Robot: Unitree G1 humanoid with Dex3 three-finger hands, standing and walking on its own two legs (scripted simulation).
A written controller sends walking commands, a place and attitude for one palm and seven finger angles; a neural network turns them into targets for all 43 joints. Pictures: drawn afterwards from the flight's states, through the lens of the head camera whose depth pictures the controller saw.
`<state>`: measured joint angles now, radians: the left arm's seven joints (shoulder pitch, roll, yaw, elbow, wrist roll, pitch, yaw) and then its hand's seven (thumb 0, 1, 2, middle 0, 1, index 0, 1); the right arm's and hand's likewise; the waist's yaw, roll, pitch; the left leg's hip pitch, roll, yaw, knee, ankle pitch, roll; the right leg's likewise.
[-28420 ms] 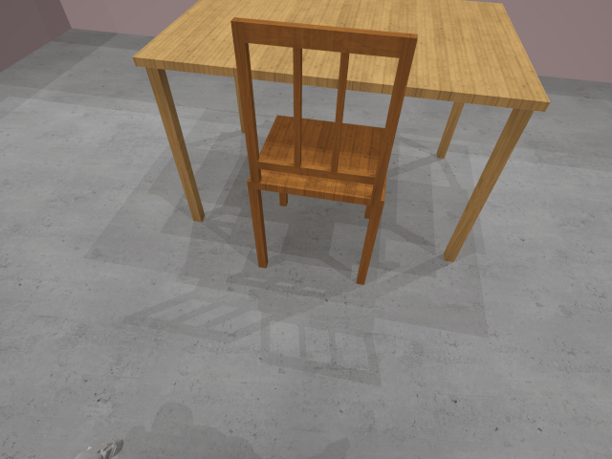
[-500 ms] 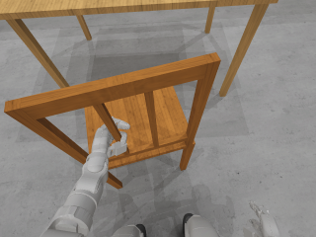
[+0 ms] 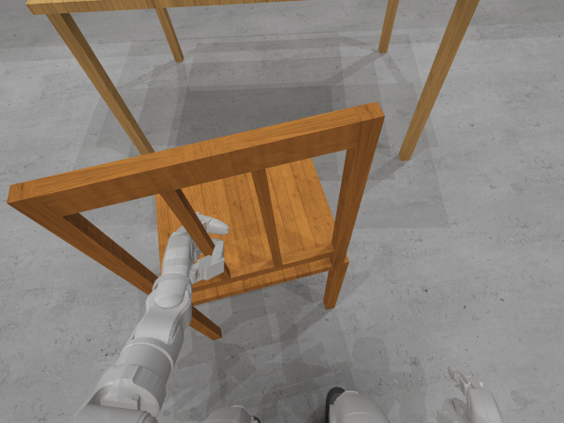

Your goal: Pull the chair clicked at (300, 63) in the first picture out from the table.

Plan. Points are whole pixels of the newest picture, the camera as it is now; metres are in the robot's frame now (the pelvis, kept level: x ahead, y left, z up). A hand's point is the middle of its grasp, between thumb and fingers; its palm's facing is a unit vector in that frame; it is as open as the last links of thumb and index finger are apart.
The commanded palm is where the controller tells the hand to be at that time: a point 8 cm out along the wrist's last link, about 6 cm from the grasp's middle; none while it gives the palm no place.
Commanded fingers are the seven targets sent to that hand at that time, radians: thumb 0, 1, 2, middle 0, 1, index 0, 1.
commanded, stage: step backward, pulling the chair out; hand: left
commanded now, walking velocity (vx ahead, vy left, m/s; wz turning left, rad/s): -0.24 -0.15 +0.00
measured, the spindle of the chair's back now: (204, 241) +0.38 +0.14 -0.05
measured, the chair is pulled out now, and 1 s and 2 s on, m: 0.50 0.59 0.59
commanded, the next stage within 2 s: stop walking, hand still on the chair in 0.06 s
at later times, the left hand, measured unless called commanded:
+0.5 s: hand (209, 307) +0.27 +0.12 -0.05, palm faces -0.02 -0.98 -0.20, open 5.2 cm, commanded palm +0.26 +0.17 -0.04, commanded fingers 0.00 0.90 0.90 -0.50 -1.45 -0.50 -1.45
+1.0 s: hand (206, 310) +0.27 +0.12 -0.05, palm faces -0.11 -0.97 -0.20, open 5.3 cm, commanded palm +0.26 +0.17 -0.04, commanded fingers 0.00 0.90 0.90 -0.50 -1.45 -0.50 -1.45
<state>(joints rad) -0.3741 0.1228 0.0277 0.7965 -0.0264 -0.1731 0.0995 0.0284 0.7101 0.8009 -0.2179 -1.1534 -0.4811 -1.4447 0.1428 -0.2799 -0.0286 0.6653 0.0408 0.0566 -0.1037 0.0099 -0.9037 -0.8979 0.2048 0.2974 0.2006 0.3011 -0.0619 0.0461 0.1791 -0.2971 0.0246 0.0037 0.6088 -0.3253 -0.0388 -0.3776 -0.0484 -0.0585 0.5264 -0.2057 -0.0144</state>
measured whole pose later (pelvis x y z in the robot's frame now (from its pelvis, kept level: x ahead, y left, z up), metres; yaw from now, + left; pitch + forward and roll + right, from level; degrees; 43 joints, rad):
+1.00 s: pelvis -0.03 +0.02 +0.00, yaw -2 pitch -1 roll +0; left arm -0.26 0.11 -0.07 0.86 -0.02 -0.13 0.08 0.03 0.66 0.82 -0.19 -1.21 -0.50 -1.44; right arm 0.22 -0.21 0.01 0.70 0.03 0.06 -0.11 0.01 -0.90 -0.90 0.20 0.30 0.20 0.30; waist -0.03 0.05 0.08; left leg -0.14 0.02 0.05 0.45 -0.28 0.00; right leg -0.20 -0.04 0.00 0.46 -0.24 0.03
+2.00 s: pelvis -0.03 +0.01 -0.02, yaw +1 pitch +9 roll +0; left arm -0.09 0.19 -0.01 0.43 -0.04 0.06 -0.04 -0.02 -0.54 0.20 -0.03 -0.08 -0.03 -0.08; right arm 0.25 -0.27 -0.01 0.61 0.04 -0.08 -0.02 0.01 -0.90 -0.90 0.20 0.30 0.20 0.30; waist -0.04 0.06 -0.03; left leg -0.46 0.02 -0.01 0.71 -0.39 -0.02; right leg -0.49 -0.04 -0.06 0.70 -0.35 0.01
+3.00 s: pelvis -0.05 +0.01 -0.04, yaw +2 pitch +8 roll -1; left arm 0.55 0.18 -0.04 -0.18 -0.15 -0.06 -0.05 -0.02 -0.54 0.20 -0.01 0.00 -0.01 0.00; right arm 0.21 -0.23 0.00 0.53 0.05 -0.21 -0.07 0.01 -0.90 -0.90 0.20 0.30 0.20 0.30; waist 0.00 0.05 -0.06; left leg -0.57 0.02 -0.05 0.89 -0.46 -0.02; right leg -0.58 -0.05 -0.09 0.86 -0.42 0.00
